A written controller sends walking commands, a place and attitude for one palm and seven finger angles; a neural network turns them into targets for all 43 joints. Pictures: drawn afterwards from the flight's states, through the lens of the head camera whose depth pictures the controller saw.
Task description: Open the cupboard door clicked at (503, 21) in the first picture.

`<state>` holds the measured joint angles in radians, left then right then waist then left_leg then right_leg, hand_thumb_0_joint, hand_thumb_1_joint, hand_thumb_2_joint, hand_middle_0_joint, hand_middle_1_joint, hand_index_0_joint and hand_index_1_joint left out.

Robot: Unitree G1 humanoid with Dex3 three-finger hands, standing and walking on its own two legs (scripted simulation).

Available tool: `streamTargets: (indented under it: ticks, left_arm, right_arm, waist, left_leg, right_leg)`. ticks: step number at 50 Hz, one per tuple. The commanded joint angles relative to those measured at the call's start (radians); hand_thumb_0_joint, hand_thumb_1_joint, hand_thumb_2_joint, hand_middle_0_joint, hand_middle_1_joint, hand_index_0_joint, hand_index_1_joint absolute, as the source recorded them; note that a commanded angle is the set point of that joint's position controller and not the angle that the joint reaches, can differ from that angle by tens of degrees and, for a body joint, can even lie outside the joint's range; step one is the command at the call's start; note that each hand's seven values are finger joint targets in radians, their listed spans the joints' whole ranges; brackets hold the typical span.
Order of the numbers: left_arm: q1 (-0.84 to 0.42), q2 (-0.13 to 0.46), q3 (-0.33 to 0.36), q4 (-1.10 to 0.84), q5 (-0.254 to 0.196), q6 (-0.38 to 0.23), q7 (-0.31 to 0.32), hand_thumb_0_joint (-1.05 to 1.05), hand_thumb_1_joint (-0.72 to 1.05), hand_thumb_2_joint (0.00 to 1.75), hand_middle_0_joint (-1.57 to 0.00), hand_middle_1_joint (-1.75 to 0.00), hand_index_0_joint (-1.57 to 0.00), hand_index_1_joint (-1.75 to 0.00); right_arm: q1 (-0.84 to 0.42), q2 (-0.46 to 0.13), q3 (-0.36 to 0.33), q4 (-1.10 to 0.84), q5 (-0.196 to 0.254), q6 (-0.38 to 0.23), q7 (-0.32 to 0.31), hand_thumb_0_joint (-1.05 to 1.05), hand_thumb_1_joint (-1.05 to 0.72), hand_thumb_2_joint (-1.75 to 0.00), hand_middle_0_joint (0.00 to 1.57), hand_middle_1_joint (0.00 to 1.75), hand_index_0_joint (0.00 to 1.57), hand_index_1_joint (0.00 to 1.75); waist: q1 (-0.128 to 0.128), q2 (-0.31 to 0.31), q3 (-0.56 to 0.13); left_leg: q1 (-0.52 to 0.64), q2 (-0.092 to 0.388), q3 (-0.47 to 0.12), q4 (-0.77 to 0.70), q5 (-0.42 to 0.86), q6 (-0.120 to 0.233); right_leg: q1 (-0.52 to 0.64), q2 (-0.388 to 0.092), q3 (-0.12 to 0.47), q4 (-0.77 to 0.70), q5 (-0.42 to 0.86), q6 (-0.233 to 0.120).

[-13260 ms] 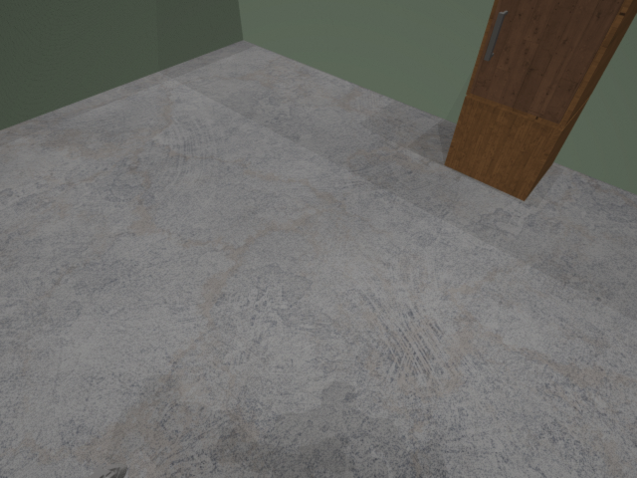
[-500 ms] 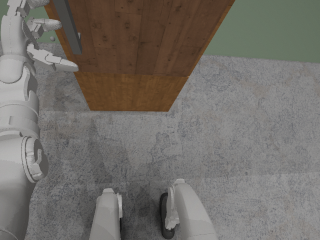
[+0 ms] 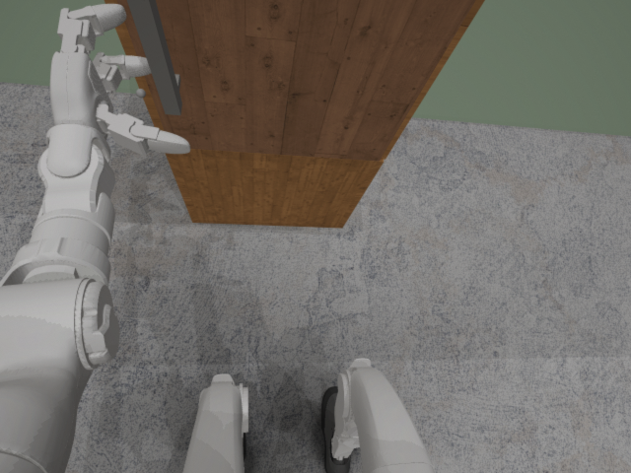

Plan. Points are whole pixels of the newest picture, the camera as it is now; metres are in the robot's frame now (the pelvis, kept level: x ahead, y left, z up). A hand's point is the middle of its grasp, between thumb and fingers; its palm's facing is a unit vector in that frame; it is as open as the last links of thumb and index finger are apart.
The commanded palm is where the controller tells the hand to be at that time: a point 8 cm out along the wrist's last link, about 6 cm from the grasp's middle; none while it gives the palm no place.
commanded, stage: slide the fingers in behind the handle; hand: left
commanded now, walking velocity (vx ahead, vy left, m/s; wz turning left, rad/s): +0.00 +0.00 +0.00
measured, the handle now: (161, 47) +0.60 +0.16 +0.05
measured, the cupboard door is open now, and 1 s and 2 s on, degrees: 0 0 0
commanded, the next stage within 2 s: move the hooked fingers beside the handle in 0.06 s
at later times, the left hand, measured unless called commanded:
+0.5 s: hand (138, 93) +0.54 +0.18 +0.04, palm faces +0.03 -1.00 -0.03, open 15.4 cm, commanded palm +0.54 +0.16 +0.03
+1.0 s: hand (127, 89) +0.55 +0.19 +0.04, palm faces -0.02 -1.00 -0.03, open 14.9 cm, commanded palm +0.54 +0.20 +0.03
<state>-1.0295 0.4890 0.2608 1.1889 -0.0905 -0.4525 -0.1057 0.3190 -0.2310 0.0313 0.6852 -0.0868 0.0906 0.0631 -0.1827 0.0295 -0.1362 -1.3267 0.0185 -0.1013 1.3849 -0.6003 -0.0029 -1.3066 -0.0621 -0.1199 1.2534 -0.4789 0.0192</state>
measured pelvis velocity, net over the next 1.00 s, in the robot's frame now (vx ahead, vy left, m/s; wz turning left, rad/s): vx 0.00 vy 0.00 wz -0.04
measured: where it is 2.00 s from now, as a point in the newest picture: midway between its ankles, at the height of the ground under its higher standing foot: (284, 462)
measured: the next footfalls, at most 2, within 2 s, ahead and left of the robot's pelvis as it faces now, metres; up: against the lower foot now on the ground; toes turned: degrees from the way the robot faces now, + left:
none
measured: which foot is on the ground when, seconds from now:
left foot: down 0.00-1.00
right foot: down 0.00-1.00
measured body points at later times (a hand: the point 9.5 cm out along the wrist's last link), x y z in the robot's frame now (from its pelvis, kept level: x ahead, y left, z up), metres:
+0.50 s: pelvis +0.00 +0.00 +0.00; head +0.19 +0.04 +0.41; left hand +0.54 +0.23 +0.04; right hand +0.00 -0.26 -0.11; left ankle +0.01 +0.11 -0.60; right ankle +0.05 -0.15 -0.60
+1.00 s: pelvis +0.00 +0.00 +0.00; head +0.19 +0.03 +0.40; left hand +0.54 +0.25 +0.04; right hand +0.00 -0.27 -0.11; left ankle +0.01 +0.11 -0.60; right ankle +0.05 -0.15 -0.60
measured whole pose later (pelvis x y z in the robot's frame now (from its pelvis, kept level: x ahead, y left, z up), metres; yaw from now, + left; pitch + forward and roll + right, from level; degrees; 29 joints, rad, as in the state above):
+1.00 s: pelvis +0.00 +0.00 +0.00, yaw -2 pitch +31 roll -6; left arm -0.99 0.59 0.39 1.16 -0.08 -0.44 -0.27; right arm 0.32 -0.25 0.05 0.64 -0.06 0.10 0.04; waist -0.20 0.03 -0.13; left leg -1.33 0.05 -0.08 1.40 -0.62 0.00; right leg -1.33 -0.03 -0.09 1.27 -0.48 0.02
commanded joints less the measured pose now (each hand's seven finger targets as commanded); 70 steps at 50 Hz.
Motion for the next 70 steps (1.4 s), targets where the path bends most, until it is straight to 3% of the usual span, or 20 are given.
streamTargets:
  ticks: [1,4,7,13,19,22,26,29,32,34,37,41,43,50,53,55,56,59,61,70]
  left_arm:
    - [-0.622,-0.097,-0.164,-0.262,0.075,-0.084,-0.107,0.00,-0.50,0.30,-0.30,-1.20,-0.30,-1.20]
    - [-0.626,-0.062,-0.145,-0.265,0.074,-0.085,-0.114,0.00,-0.50,0.30,-0.30,-1.20,-0.30,-1.20]
    - [-0.593,-0.080,-0.150,-0.273,0.067,-0.082,-0.124,0.00,-0.50,0.30,-0.30,-1.20,-0.30,-1.20]
    - [-0.605,-0.048,-0.137,-0.274,0.074,-0.080,-0.122,0.00,-0.50,0.30,-0.30,-1.20,-0.30,-1.20]
    - [-0.605,-0.027,-0.121,-0.252,0.069,-0.074,-0.126,0.00,-0.50,0.30,-0.30,-1.20,-0.30,-1.20]
    - [-0.590,0.000,-0.104,-0.294,0.063,-0.084,-0.137,0.00,-0.50,0.30,-0.30,-1.20,-0.30,-1.20]
    - [-0.557,0.001,-0.097,-0.261,0.052,-0.075,-0.147,0.00,-0.50,0.30,-0.30,-1.20,-0.30,-1.20]
    - [-0.558,0.067,-0.047,-0.269,0.051,-0.080,-0.148,0.00,-0.50,0.30,-0.30,-1.20,-0.30,-1.20]
    - [-0.541,0.073,-0.041,-0.265,0.045,-0.082,-0.159,0.00,-0.50,0.30,-0.30,-1.20,-0.30,-1.20]
    - [-0.523,0.118,-0.006,-0.234,0.047,-0.078,-0.163,0.00,-0.50,0.30,-0.30,-1.20,-0.30,-1.20]
    - [-0.518,0.122,-0.004,-0.254,0.041,-0.080,-0.174,0.00,-0.50,0.30,-0.30,-1.20,-0.30,-1.20]
    - [-0.502,0.186,0.047,-0.228,0.039,-0.066,-0.188,0.00,-0.50,0.30,-0.30,-1.20,-0.30,-1.20]
    - [-0.476,0.197,0.057,-0.269,0.038,-0.073,-0.200,0.00,-0.50,0.30,-0.30,-1.20,-0.30,-1.20]
    - [-0.433,0.237,0.095,-0.254,0.026,-0.048,-0.220,0.00,-0.50,0.30,-0.30,-1.20,-0.30,-1.20]
    - [-0.390,0.306,0.159,-0.260,0.026,-0.048,-0.224,0.00,-0.50,0.30,-0.30,-1.20,-0.30,-1.20]
    - [-0.391,0.272,0.130,-0.260,0.023,-0.042,-0.233,0.00,-0.50,0.30,-0.30,-1.20,-0.30,-1.20]
    - [-0.379,0.291,0.150,-0.253,0.021,-0.039,-0.233,0.00,-0.50,0.30,-0.30,-1.20,-0.30,-1.20]
    - [-0.357,0.346,0.191,-0.279,0.018,-0.044,-0.243,0.00,-0.50,0.30,-0.30,-1.20,-0.30,-1.20]
    - [-0.348,0.332,0.188,-0.258,0.013,-0.033,-0.248,0.00,-0.50,0.30,-0.30,-1.20,-0.30,-1.20]
    - [-0.325,0.471,0.284,-0.229,0.023,-0.019,-0.254,0.00,-0.50,0.30,-0.30,-1.20,-0.30,-1.20]
  right_arm:
    - [0.213,-0.210,-0.073,-0.011,-0.002,-0.005,-0.016,0.00,-0.90,-0.90,0.20,0.30,0.20,0.30]
    - [0.215,-0.212,-0.070,-0.012,-0.001,-0.004,-0.017,0.00,-0.90,-0.90,0.20,0.30,0.20,0.30]
    - [0.216,-0.210,-0.074,-0.020,0.001,-0.005,-0.015,0.00,-0.90,-0.90,0.20,0.30,0.20,0.30]
    - [0.216,-0.213,-0.070,-0.018,0.002,-0.003,-0.017,0.00,-0.90,-0.90,0.20,0.30,0.20,0.30]
    - [0.212,-0.214,-0.067,-0.019,0.004,-0.004,-0.022,0.00,-0.90,-0.90,0.20,0.30,0.20,0.30]
    - [0.216,-0.215,-0.068,-0.028,0.005,-0.007,-0.022,0.00,-0.90,-0.90,0.20,0.30,0.20,0.30]
    - [0.207,-0.214,-0.062,-0.032,0.012,-0.003,-0.024,0.00,-0.90,-0.90,0.20,0.30,0.20,0.30]
    - [0.209,-0.219,-0.061,-0.033,0.013,-0.006,-0.028,0.00,-0.90,-0.90,0.20,0.30,0.20,0.30]
    - [0.207,-0.217,-0.057,-0.041,0.015,-0.009,-0.030,0.00,-0.90,-0.90,0.20,0.30,0.20,0.30]
    - [0.208,-0.222,-0.054,-0.041,0.019,-0.005,-0.034,0.00,-0.90,-0.90,0.20,0.30,0.20,0.30]
    - [0.210,-0.220,-0.054,-0.051,0.020,-0.008,-0.034,0.00,-0.90,-0.90,0.20,0.30,0.20,0.30]
    - [0.207,-0.224,-0.048,-0.056,0.025,-0.005,-0.041,0.00,-0.90,-0.90,0.20,0.30,0.20,0.30]
    - [0.209,-0.224,-0.051,-0.064,0.025,-0.003,-0.041,0.00,-0.90,-0.90,0.20,0.30,0.20,0.30]
    - [0.201,-0.227,-0.047,-0.078,0.035,0.005,-0.044,0.00,-0.90,-0.90,0.20,0.30,0.20,0.30]
    - [0.208,-0.229,-0.045,-0.086,0.035,0.007,-0.045,0.00,-0.90,-0.90,0.20,0.30,0.20,0.30]
    - [0.198,-0.224,-0.044,-0.090,0.039,0.007,-0.046,0.00,-0.90,-0.90,0.20,0.30,0.20,0.30]
    - [0.199,-0.226,-0.044,-0.091,0.039,0.008,-0.046,0.00,-0.90,-0.90,0.20,0.30,0.20,0.30]
    - [0.196,-0.230,-0.043,-0.102,0.042,0.009,-0.050,0.00,-0.90,-0.90,0.20,0.30,0.20,0.30]
    - [0.196,-0.229,-0.043,-0.101,0.045,0.009,-0.050,0.00,-0.90,-0.90,0.20,0.30,0.20,0.30]
    - [0.187,-0.238,-0.029,-0.130,0.051,0.009,-0.059,0.00,-0.90,-0.90,0.20,0.30,0.20,0.30]
  waist:
    - [-0.170,0.285,-0.560]
    - [-0.160,0.302,-0.570]
    - [-0.157,0.298,-0.604]
    - [-0.148,0.316,-0.589]
    - [-0.156,0.286,-0.562]
    - [-0.140,0.328,-0.608]
    - [-0.140,0.272,-0.556]
    - [-0.128,0.274,-0.577]
    - [-0.127,0.270,-0.570]
    - [-0.121,0.245,-0.544]
    - [-0.117,0.268,-0.573]
    - [-0.112,0.239,-0.552]
    - [-0.091,0.290,-0.622]
    - [-0.087,0.236,-0.567]
    - [-0.060,0.240,-0.610]
    - [-0.070,0.248,-0.577]
    - [-0.067,0.220,-0.564]
    - [-0.045,0.241,-0.601]
    - [-0.057,0.215,-0.578]
    - [-0.038,0.207,-0.567]
  left_leg:
    - [0.614,-0.003,-0.037,-0.160,0.472,-0.006]
    - [0.615,-0.004,-0.035,-0.160,0.482,-0.007]
    - [0.627,-0.004,-0.032,-0.150,0.517,-0.002]
    - [0.628,-0.004,-0.038,-0.163,0.495,-0.009]
    - [0.591,-0.005,-0.030,-0.160,0.455,-0.001]
    - [0.633,-0.003,-0.031,-0.161,0.519,-0.007]
    - [0.580,-0.003,-0.020,-0.168,0.468,0.001]
    - [0.578,-0.002,-0.019,-0.164,0.475,0.002]
    - [0.558,-0.003,-0.012,-0.162,0.468,0.007]
    - [0.534,0.000,-0.012,-0.162,0.460,0.007]
    - [0.546,-0.001,-0.010,-0.158,0.485,0.009]
    - [0.482,0.000,0.003,-0.146,0.456,0.016]
    - [0.547,0.003,-0.004,-0.145,0.531,0.008]
    - [0.492,0.008,0.003,-0.147,0.498,0.015]
    - [0.491,0.009,0.005,-0.140,0.531,0.015]
    - [0.489,0.009,0.009,-0.141,0.526,0.016]
    - [0.469,0.011,0.011,-0.144,0.506,0.017]
    - [0.485,0.013,0.010,-0.142,0.541,0.015]
    - [0.466,0.013,0.012,-0.138,0.527,0.018]
    - [0.382,0.014,0.023,-0.122,0.497,0.024]
  right_leg:
    - [0.072,0.088,0.017,-0.111,0.231,-0.063]
    - [0.082,0.089,0.019,-0.106,0.235,-0.066]
    - [0.094,0.090,0.021,-0.104,0.254,-0.067]
    - [0.083,0.090,0.018,-0.102,0.234,-0.066]
    - [0.089,0.090,0.021,-0.109,0.226,-0.063]
    - [0.098,0.090,0.023,-0.102,0.247,-0.067]
    - [0.125,0.092,0.026,-0.118,0.236,-0.062]
    - [0.139,0.093,0.029,-0.112,0.244,-0.062]
    - [0.150,0.093,0.033,-0.112,0.245,-0.062]
    - [0.154,0.094,0.033,-0.112,0.238,-0.060]
    - [0.162,0.095,0.036,-0.106,0.253,-0.061]
    - [0.193,0.095,0.046,-0.106,0.255,-0.056]
    - [0.189,0.094,0.042,-0.092,0.283,-0.060]
    - [0.206,0.098,0.044,-0.097,0.276,-0.052]
    - [0.238,0.098,0.047,-0.084,0.305,-0.053]
    - [0.221,0.098,0.048,-0.091,0.299,-0.051]
    - [0.233,0.099,0.048,-0.094,0.291,-0.049]
    - [0.244,0.097,0.050,-0.081,0.309,-0.051]
    - [0.239,0.099,0.049,-0.085,0.306,-0.047]
    - [0.265,0.099,0.060,-0.062,0.303,-0.043]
